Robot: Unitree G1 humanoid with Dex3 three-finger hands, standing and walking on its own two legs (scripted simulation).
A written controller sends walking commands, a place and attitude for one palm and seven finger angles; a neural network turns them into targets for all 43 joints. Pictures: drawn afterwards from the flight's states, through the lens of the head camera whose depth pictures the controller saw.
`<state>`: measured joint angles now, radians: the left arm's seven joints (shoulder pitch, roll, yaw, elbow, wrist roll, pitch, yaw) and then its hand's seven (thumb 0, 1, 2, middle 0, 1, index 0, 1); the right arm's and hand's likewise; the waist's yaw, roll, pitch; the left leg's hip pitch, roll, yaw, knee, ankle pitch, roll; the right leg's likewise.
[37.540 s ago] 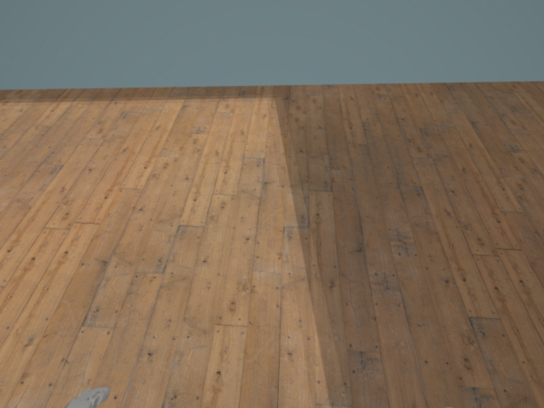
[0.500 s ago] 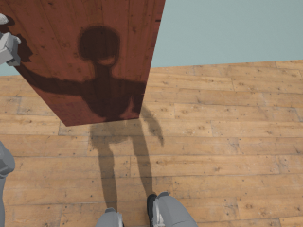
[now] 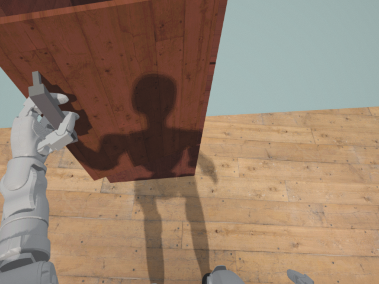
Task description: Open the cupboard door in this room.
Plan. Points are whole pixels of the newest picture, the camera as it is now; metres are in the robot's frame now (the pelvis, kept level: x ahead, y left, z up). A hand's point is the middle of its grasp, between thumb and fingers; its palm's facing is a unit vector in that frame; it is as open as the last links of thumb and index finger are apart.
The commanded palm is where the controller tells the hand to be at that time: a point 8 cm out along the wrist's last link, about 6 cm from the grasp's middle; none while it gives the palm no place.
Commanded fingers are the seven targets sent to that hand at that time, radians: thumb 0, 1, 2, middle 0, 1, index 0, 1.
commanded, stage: pull the door open along its arc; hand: left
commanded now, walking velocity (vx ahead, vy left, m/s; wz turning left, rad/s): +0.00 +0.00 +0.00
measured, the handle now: (55, 110) +0.46 +0.27 +0.07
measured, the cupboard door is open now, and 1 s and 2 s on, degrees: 16 47 46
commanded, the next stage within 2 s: open thumb and fingers to let go in 0.40 s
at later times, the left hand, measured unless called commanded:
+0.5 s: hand (133, 196) +0.27 +0.10 +0.07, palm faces +0.44 -0.90 +0.01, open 6.5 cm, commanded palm +0.22 +0.14 +0.07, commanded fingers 0.00 0.83 0.87 -0.40 -1.34 -0.40 -1.34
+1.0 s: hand (133, 195) +0.27 +0.10 +0.08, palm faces +0.48 -0.88 -0.02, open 12.2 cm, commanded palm +0.23 +0.15 +0.07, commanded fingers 0.00 -0.50 0.30 -0.27 -1.00 -0.27 -1.00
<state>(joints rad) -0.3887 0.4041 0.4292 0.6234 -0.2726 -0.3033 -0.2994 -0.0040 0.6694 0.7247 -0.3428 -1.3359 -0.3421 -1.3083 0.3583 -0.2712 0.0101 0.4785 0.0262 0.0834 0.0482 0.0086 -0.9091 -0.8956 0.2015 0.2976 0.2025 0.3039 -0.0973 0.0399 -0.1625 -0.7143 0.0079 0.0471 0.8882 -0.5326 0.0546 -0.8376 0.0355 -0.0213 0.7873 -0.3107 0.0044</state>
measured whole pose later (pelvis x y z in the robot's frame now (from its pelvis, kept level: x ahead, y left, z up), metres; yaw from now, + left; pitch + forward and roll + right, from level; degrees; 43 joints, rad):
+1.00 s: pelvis -0.04 -0.07 +0.01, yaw +6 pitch +9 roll +1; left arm -0.04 0.00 0.02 0.26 -0.03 -0.30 0.39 0.00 -0.22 0.42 -0.32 -1.23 -0.32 -1.22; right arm 0.19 -0.22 0.00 0.62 -0.05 -0.01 -0.06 0.01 -0.91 -0.90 0.20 0.30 0.20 0.30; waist 0.00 0.04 -0.10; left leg -0.53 -0.01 -0.03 0.82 -0.45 -0.03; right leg -0.67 0.01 -0.10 0.81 -0.31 -0.08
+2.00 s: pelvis -0.03 -0.01 +0.00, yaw +4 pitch +10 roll -1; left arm 0.19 0.12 -0.07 0.01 -0.09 -0.25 -0.05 -0.01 -0.50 0.30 -0.14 -0.30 -0.14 -0.30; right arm 0.24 -0.21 0.03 0.49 0.00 -0.10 -0.01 0.01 -0.91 -0.90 0.20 0.30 0.20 0.30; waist 0.02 0.03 -0.10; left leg -0.55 -0.04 0.01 0.90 -0.51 0.04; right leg -0.68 -0.02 -0.05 0.85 -0.34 -0.01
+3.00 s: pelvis -0.04 -0.03 +0.00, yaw +5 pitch +7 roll -2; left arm 0.43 0.28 0.23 -0.18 -0.32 -0.20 -0.29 -0.01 -0.49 0.30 -0.15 -0.30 -0.15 -0.30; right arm 0.27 -0.23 0.05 0.51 0.04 -0.21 -0.08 0.02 -0.91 -0.90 0.20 0.30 0.20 0.30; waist 0.01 0.05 -0.12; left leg -0.53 -0.01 -0.04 0.94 -0.52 0.02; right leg -0.63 0.01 -0.10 0.85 -0.34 -0.03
